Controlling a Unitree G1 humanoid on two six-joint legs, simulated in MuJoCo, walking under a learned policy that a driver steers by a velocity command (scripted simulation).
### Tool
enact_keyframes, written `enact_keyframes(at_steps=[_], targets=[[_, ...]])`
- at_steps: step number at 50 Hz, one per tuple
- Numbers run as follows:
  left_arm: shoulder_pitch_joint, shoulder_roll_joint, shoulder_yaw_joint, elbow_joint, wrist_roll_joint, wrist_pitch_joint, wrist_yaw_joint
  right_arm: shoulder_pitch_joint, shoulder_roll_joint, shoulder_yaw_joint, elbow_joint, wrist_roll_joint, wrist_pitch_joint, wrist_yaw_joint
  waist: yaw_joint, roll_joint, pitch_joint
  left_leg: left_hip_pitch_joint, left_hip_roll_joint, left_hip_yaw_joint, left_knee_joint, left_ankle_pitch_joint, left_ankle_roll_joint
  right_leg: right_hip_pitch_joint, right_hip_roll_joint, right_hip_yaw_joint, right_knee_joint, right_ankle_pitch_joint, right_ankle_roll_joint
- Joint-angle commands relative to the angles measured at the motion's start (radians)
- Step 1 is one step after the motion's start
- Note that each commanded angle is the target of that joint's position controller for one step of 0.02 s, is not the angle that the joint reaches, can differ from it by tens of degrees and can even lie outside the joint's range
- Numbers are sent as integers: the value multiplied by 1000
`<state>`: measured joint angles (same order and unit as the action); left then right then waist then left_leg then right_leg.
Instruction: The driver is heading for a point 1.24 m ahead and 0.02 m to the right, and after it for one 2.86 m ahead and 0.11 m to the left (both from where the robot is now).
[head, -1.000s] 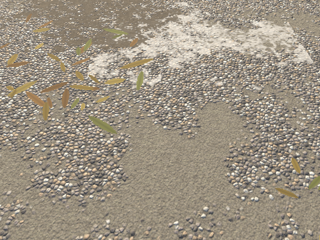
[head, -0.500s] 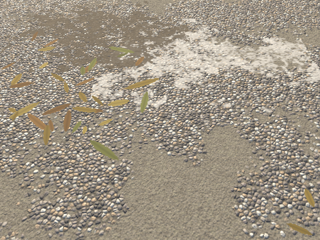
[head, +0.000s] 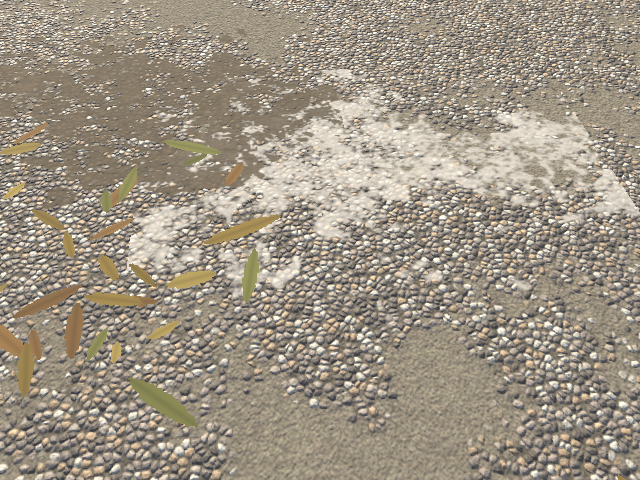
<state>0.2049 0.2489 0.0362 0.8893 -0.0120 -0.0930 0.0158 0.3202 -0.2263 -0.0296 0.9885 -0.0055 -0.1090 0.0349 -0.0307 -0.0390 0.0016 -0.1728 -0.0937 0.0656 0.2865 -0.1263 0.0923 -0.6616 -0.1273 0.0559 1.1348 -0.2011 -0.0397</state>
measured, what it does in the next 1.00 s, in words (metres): walks ahead: right foot, then left foot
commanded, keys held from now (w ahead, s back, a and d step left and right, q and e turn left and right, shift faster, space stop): w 1.00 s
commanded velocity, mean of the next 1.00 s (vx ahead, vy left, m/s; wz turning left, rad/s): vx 0.50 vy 0.00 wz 0.00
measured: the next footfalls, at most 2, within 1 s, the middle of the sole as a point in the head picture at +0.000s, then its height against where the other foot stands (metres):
right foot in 0.30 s outside the picture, level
left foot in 0.86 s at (289, 422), level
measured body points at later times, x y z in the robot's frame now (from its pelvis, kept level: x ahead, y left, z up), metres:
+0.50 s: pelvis +0.28 -0.08 +0.00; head +0.29 -0.10 +0.45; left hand +0.33 +0.18 -0.12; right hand +0.37 -0.35 -0.14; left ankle +0.28 +0.08 -0.66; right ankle +0.30 -0.16 -0.74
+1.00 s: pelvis +0.55 -0.01 -0.01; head +0.58 +0.00 +0.44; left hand +0.59 +0.26 -0.15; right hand +0.66 -0.27 -0.13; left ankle +0.61 +0.07 -0.74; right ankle +0.47 -0.16 -0.65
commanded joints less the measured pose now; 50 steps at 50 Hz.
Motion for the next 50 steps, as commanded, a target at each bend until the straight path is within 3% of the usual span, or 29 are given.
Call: enact_keyframes(at_steps=[1, 5, 10, 12, 13, 14, 15, 16, 17, 18, 19, 20, 22, 25, 28, 32, 36, 38, 40, 41, 42, 43, 44, 45, 46, 47, 48, 50], targets=[[33, 45, 13, -42, 12, 4, 7, -41, -133, -21, -55, 2, -18, -20, 47, 74, 54, -106, 279, -206, -203, 72, 171, -18, -42, 2, -145, 162, 27], [-129, 28, 6, -84, 3, -8, -6, 39, -161, -26, -38, 18, -4, -34, -12, 76, 54, -21, 264, -157, -186, 85, 126, 18, 5, -38, -433, 307, 35], [-248, 45, 3, -134, -10, -17, -37, 111, -171, -32, -5, 27, 17, -37, -47, 92, 81, 145, 329, -180, -112, 59, 112, 12, 33, -42, -581, 214, 14], [-220, 67, 11, -138, -10, -26, -46, 101, -183, -38, -3, 27, 28, -39, -18, 106, 65, 187, 351, -193, -54, 117, 96, 75, 51, -53, -622, 133, -15], [-160, 87, 22, -125, -9, -30, -47, 79, -189, -39, -8, 26, 33, -39, 23, 115, 32, 187, 341, -180, 16, 246, 81, 171, 77, -76, -643, 107, -32], [-19, 127, 45, -82, -8, -32, -44, 64, -173, -33, -14, 21, 39, -39, 91, 104, -49, 162, 288, -136, 182, 403, 57, 353, 110, -99, -662, 102, -59], [189, 206, 72, -34, 1, -34, -36, 56, -132, -14, -40, 5, 38, -39, 167, 30, -202, -2, 225, -76, 478, 320, 19, 657, -16, 40, -639, 123, -123], [302, 304, 97, -6, 11, -24, -37, 165, -11, 22, -49, 7, 14, -29, 138, -231, -334, -434, 46, -18, 866, -115, -58, 1040, -247, 489, -722, -37, -278], [305, 211, 70, -8, 12, -25, -40, 148, -75, 9, -36, 22, -12, -25, 150, -202, -364, -557, 54, -181, 1013, -418, -39, 1052, -273, 678, -832, -98, -279], [209, 158, 51, -25, 7, -28, -40, 56, -159, -14, -65, 48, -25, -21, 127, -139, -223, -630, 113, -185, 1054, -348, -17, 928, -244, 531, -839, -75, -226], [106, 128, 39, -49, 6, -26, -41, -2, -162, -16, -81, 46, -26, -26, 93, -63, -144, -599, 171, -153, 1019, -249, -15, 780, -205, 390, -859, 22, -199], [46, 97, 30, -58, 9, -24, -47, -35, -149, -21, -85, 31, -19, -33, 67, -13, -82, -560, 202, -141, 957, -182, -20, 656, -161, 296, -898, 90, -185], [23, 66, 21, -46, 17, -28, -54, -2, -108, -24, -78, 23, 10, -37, 19, -46, -47, -454, 235, -136, 877, -112, -30, 529, -101, 183, -958, 158, -170], [78, 101, 31, -10, 17, -33, -45, -27, -89, -27, -89, 17, 30, -41, 7, -25, -9, -494, 239, -120, 795, -35, -54, 505, -87, 102, -994, 288, -189], [129, 113, 34, 14, 15, -23, -27, -145, -83, -29, -130, 10, 29, -41, 32, -14, 18, -572, 240, -116, 628, 94, -73, 546, -85, 64, -1010, 319, -181], [182, 128, 35, 37, 6, -15, -14, -284, -65, -22, -167, 16, 21, -29, 73, -21, 51, -532, 206, -83, 403, 233, -73, 569, -65, 12, -1030, 255, -157], [244, 134, 40, 76, -2, -1, -9, -389, -67, -17, -205, 25, 13, -10, 103, -22, 91, -550, 187, -76, 293, 204, -58, 679, -107, 12, -1000, 237, -154], [246, 141, 46, 87, -5, 8, -4, -412, -75, -17, -223, 26, 6, 2, 95, -25, 97, -547, 182, -78, 259, 147, -36, 735, -135, 18, -962, 272, -145], [224, 154, 52, 87, -6, 16, -1, -375, -97, -25, -221, 27, 0, 10, 63, -39, 69, -456, 157, -58, 233, 75, -12, 760, -145, 14, -903, 390, -128], [202, 164, 55, 82, -5, 21, 0, -311, -119, -37, -205, 26, -3, 9, 25, -54, 26, -345, 125, -30, 225, 52, 4, 755, -133, 0, -831, 549, -116], [182, 154, 50, 77, -2, 27, -1, -172, -153, -59, -161, 24, -3, 4, -47, -47, -53, -155, 87, 1, 212, 57, 27, 719, -86, -36, -671, 685, -94], [178, 125, 37, 60, 8, 28, -2, 19, -215, -84, -110, 18, -1, -4, -117, 1, -185, 147, 169, -92, 245, 80, 75, 553, -31, -75, -414, 576, -60], [296, 10, 2, 49, 13, 9, -14, 153, -317, -109, -84, 0, 5, -10, -89, 241, -341, 554, 432, -545, 188, -64, 236, 133, 139, -108, 5, 122, 17], [287, 25, 2, 64, 0, -20, -20, 150, -251, -86, -83, 9, 7, -7, -90, 288, -409, 594, 492, -816, 26, -144, 265, -13, 183, 47, 174, -359, 10], [194, 117, 26, 36, -29, -36, -24, 63, -196, -68, -94, 17, 4, -7, -77, 228, -254, 469, 459, -682, 12, -174, 206, -105, 118, 67, 238, -317, -12], [119, 130, 29, 14, -34, -41, -20, -31, -158, -56, -118, 17, 4, -8, -48, 152, -154, 307, 424, -536, -8, -117, 169, -98, 59, 33, 203, -219, -23], [80, 123, 35, 8, -20, -36, -11, -100, -125, -45, -127, 10, 2, -4, -15, 90, -79, 153, 381, -430, -45, -42, 147, -53, 19, 14, 135, -140, -21], [120, 83, 40, 17, -7, -6, -3, -134, -89, -35, -119, -4, -4, 3, 42, 127, -43, 0, 322, -316, -108, 20, 126, 67, -23, 19, 46, -64, -18]])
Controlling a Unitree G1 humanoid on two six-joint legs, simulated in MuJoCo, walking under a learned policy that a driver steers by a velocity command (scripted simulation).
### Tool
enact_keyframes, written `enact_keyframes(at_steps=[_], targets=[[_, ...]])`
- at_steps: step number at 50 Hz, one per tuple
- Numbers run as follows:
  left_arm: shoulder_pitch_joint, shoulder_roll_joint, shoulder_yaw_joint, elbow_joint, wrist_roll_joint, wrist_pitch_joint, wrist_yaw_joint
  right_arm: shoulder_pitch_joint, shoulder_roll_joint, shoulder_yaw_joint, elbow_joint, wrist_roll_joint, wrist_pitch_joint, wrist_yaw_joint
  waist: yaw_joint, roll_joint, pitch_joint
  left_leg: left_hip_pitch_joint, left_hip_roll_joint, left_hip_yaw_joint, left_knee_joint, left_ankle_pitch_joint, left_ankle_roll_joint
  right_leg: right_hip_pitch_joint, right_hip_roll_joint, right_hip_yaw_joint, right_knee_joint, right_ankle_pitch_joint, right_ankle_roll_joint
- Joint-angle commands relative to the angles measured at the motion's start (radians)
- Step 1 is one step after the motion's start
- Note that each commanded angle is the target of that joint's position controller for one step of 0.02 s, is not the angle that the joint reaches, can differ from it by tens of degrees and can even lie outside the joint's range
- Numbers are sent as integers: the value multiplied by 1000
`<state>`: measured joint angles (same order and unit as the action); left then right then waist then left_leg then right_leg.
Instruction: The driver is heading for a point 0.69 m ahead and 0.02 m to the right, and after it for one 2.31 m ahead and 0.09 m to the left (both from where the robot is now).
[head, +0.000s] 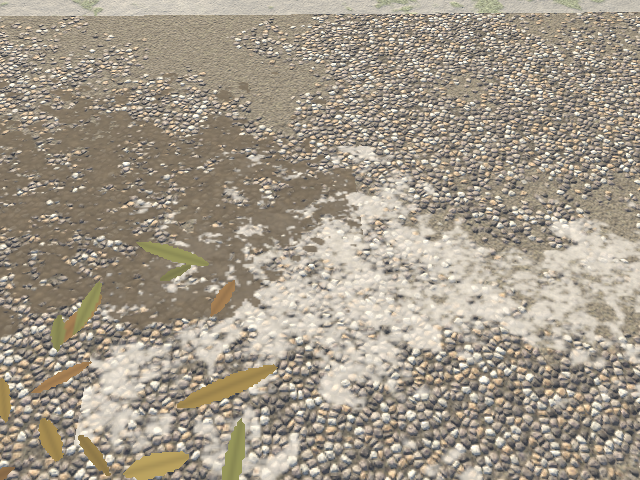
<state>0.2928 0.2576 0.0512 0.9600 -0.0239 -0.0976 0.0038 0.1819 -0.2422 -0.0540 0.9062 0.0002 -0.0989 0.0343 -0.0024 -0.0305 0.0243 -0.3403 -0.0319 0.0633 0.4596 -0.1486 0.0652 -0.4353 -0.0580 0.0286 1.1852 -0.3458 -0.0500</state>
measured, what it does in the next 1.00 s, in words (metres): walks ahead: right foot, then left foot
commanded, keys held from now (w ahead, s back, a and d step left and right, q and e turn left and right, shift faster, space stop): w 0.82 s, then no key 0.18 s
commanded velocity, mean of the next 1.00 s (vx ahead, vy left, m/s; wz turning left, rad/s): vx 0.47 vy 0.00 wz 0.00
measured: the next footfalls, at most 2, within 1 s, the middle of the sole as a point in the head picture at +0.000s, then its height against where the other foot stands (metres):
right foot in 0.42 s outside the picture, level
left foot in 0.96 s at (283, 372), level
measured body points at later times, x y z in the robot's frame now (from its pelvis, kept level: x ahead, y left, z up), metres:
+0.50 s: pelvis +0.28 -0.06 -0.01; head +0.31 -0.06 +0.44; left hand +0.46 +0.19 -0.12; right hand +0.26 -0.32 -0.16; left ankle +0.10 +0.08 -0.66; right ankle +0.37 -0.15 -0.74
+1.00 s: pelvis +0.54 -0.02 -0.01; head +0.58 +0.00 +0.43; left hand +0.52 +0.25 -0.16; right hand +0.74 -0.25 -0.12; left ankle +0.68 +0.08 -0.74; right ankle +0.38 -0.15 -0.72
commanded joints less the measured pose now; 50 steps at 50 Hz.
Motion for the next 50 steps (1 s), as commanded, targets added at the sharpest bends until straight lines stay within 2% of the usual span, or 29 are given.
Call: enact_keyframes(at_steps=[1, 4, 6, 10, 14, 16, 18, 19, 20, 21, 22, 23, 24, 25, 26, 27, 28, 30, 33, 35, 38, 41, 43, 45, 46, 47, 48, 49, 50], targets=[[49, 52, 24, -48, 6, 10, 11, 19, -79, -12, -25, -8, -17, 3, 22, 118, -58, 137, 250, -281, -302, 74, 162, -142, -95, 37, -26, 95, -3], [-29, 58, 30, -78, 15, 23, 16, 74, -125, -22, 3, -7, -20, -14, 18, 89, -14, 142, 249, -225, -339, 165, 177, -229, -105, 30, -145, 206, 24], [-104, 55, 32, -103, 20, 21, 14, 112, -129, -22, 17, -4, -13, -27, 0, 79, -1, 183, 245, -200, -344, 199, 167, -286, -103, 27, -256, 305, 38], [-237, 30, 22, -139, 15, 12, -1, 170, -138, -20, 38, 6, -5, -38, -41, 86, 24, 222, 217, -138, -353, 182, 133, -260, -67, -8, -484, 460, 39], [-352, 28, 11, -178, 6, 4, -21, 241, -146, -23, 75, 12, 9, -41, -80, 83, 62, 337, 252, -135, -321, 174, 134, -281, -41, -24, -604, 435, 32], [-388, 33, 9, -200, 3, -3, -35, 258, -152, -28, 89, 15, 20, -45, -82, 88, 73, 403, 283, -143, -283, 207, 130, -292, -34, -23, -642, 378, 15], [-371, 52, 13, -205, 1, -9, -45, 246, -163, -35, 93, 17, 28, -49, -56, 103, 57, 440, 303, -146, -231, 301, 115, -236, -16, -33, -671, 306, -11], [-324, 71, 21, -196, 2, -12, -46, 226, -172, -38, 89, 18, 31, -49, -25, 117, 27, 442, 300, -137, -181, 429, 103, -149, 8, -52, -681, 275, -26], [-227, 98, 36, -169, 5, -13, -43, 199, -176, -39, 83, 19, 36, -50, 32, 125, -33, 425, 274, -111, -74, 598, 86, 1, 45, -84, -700, 276, -48], [-53, 149, 62, -114, 8, -13, -37, 186, -152, -29, 74, 15, 39, -49, 108, 105, -139, 341, 217, -71, 126, 641, 57, 251, 51, -81, -694, 304, -81], [135, 231, 83, -78, 21, -9, -25, 199, -118, -12, 48, -6, 36, -48, 155, -33, -297, 108, 145, -21, 465, 312, 19, 574, -159, 166, -675, 319, -151], [164, 266, 85, -59, 22, -7, -34, 324, 20, 24, 55, 3, 11, -35, 80, -292, -412, -267, -38, -83, 766, -393, -30, 859, -351, 644, -818, 128, -303], [136, 166, 58, -69, 14, -9, -34, 249, -99, -1, 61, 28, -12, -30, 112, -171, -355, -373, 19, -198, 874, -418, -9, 814, -317, 653, -872, 38, -258], [44, 130, 46, -87, 13, -11, -30, 151, -144, -14, 29, 46, -26, -27, 97, -123, -217, -423, 68, -171, 876, -325, 6, 677, -287, 498, -888, 93, -213], [-37, 112, 37, -104, 18, -11, -31, 104, -137, -15, 21, 43, -27, -34, 63, -29, -145, -380, 121, -144, 831, -230, 4, 525, -252, 386, -917, 200, -193], [-82, 85, 30, -109, 26, -12, -34, 82, -128, -22, 20, 27, -21, -40, 36, -5, -89, -338, 150, -137, 772, -177, -1, 406, -216, 304, -949, 274, -183], [-95, 67, 23, -104, 35, -15, -37, 107, -109, -25, 23, 23, -7, -41, 3, -31, -82, -276, 174, -144, 736, -141, -2, 339, -192, 252, -979, 302, -175], [-74, 69, 24, -86, 30, -19, -37, 131, -71, -24, 31, 21, 16, -44, -17, -38, -62, -244, 184, -132, 676, -120, -14, 280, -172, 192, -1026, 334, -186], [-28, 113, 34, -63, 30, -19, -19, 36, -75, -28, -3, 9, 28, -48, -8, -18, -12, -339, 195, -124, 542, -4, -43, 277, -171, 140, -1067, 374, -195], [1, 116, 33, -51, 27, -12, -8, -30, -70, -29, -24, 4, 26, -45, 7, -18, 2, -374, 190, -118, 430, 103, -54, 299, -158, 105, -1076, 384, -180], [40, 121, 33, -34, 20, -6, -1, -128, -53, -21, -49, 8, 19, -35, 36, -27, 23, -341, 160, -89, 257, 231, -56, 308, -129, 45, -1083, 375, -152], [95, 128, 35, -5, 12, -1, 1, -218, -48, -13, -75, 15, 16, -24, 66, -27, 47, -329, 135, -69, 153, 253, -54, 365, -143, 30, -1073, 351, -147], [106, 124, 35, 12, 15, 13, 6, -258, -47, -8, -92, 11, 9, -13, 71, -26, 67, -313, 113, -61, 92, 230, -43, 408, -152, 11, -1012, 484, -135], [97, 134, 39, 22, 15, 26, 12, -238, -64, -12, -96, 7, 0, -2, 48, -52, 36, -248, 92, -62, 59, 188, -19, 452, -169, 10, -928, 637, -109], [79, 142, 41, 21, 14, 31, 14, -193, -87, -20, -85, 5, -3, 0, 21, -68, 1, -181, 74, -58, 44, 171, -4, 468, -169, 14, -877, 713, -92], [47, 147, 42, 15, 10, 35, 17, -104, -112, -32, -56, -1, -7, -2, -30, -72, -50, -62, 44, -38, 9, 198, 14, 468, -144, 1, -786, 811, -68], [48, 132, 36, 11, 12, 37, 17, 16, -157, -50, -13, -10, -10, -6, -78, -40, -124, 113, 44, -31, -26, 350, 37, 433, -83, -27, -633, 810, -31], [94, 86, 18, -8, 38, 33, 15, 137, -234, -64, 12, -34, -11, -14, -80, 97, -276, 434, 233, -206, 73, 773, 105, 226, -11, -59, -357, 460, 16], [261, -30, -18, 30, 36, 25, 5, 164, -246, -57, 23, -26, 3, -13, -27, 319, -435, 725, 475, -511, 68, 943, 296, -66, 130, -34, -11, -324, 76]])
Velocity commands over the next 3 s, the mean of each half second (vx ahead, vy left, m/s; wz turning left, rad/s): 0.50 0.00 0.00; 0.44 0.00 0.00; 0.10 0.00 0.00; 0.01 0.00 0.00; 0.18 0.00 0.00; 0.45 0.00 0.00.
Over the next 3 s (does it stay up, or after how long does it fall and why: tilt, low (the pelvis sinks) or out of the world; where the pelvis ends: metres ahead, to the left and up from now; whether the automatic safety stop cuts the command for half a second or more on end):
stays up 0.98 -0.01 -0.01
